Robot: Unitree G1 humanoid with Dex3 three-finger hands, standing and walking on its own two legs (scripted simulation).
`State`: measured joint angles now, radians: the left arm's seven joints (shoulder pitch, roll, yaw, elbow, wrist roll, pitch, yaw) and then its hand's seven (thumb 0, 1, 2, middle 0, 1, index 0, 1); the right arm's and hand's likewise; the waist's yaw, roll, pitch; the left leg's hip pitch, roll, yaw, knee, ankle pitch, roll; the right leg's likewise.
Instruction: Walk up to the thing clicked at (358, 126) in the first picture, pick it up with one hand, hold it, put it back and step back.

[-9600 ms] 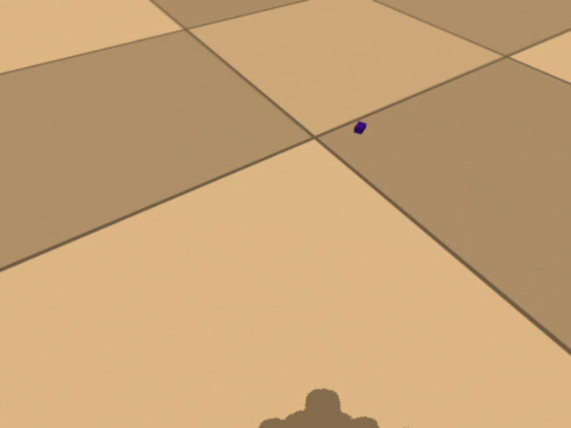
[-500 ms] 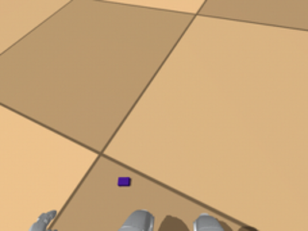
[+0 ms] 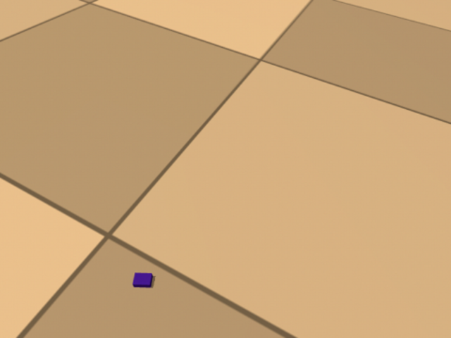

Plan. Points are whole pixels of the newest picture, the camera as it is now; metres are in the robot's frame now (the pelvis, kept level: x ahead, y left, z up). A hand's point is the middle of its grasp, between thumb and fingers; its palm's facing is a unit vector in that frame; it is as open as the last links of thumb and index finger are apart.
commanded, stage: walk up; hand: left
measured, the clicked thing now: (142, 280) +0.46 +0.29 -0.74
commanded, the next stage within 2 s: stand in 0.12 s
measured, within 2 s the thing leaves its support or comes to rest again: neither
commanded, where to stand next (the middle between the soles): +0.10 +0.02 m, yaw +0 degrees
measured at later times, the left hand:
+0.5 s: hand out of the picture +0.14 +0.19 -0.13, palm faces -0.01 -0.92 -0.38, open 7.4 cm
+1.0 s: hand out of the picture +0.14 +0.22 -0.13, palm faces -0.02 -0.94 -0.33, open 7.4 cm
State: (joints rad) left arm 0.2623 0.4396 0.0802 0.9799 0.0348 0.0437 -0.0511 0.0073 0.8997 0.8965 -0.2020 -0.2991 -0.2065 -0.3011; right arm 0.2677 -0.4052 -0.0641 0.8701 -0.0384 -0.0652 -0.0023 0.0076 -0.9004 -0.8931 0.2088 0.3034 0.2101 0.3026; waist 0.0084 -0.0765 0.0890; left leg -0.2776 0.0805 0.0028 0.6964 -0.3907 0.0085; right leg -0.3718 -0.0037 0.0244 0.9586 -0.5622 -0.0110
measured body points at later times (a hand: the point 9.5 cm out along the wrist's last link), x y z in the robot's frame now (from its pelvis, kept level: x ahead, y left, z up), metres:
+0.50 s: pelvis +0.05 -0.07 +0.01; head +0.08 -0.08 +0.46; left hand +0.14 +0.24 -0.10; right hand +0.12 -0.36 -0.13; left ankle +0.06 +0.07 -0.72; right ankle +0.04 -0.16 -0.72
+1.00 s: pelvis +0.05 -0.03 +0.03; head +0.07 -0.02 +0.48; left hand +0.14 +0.27 -0.11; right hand +0.16 -0.32 -0.09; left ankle +0.06 +0.07 -0.72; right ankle +0.04 -0.16 -0.72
